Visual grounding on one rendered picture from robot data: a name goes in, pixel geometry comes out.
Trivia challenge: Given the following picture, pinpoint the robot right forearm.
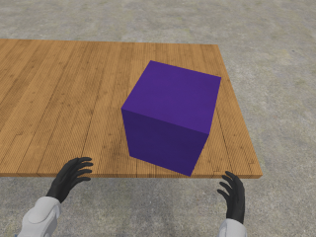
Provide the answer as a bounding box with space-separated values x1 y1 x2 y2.
216 218 248 237

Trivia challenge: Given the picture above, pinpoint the table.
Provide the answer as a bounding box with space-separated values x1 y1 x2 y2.
0 39 263 179

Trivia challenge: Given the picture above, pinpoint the right robot hand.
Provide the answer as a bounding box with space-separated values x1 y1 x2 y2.
217 171 246 224

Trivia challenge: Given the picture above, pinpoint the carton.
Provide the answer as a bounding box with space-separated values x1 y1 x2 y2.
120 60 221 177

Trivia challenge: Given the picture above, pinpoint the left robot hand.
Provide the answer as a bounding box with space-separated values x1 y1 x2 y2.
46 157 94 203

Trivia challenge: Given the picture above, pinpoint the robot left forearm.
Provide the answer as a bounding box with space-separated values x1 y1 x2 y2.
17 197 62 237

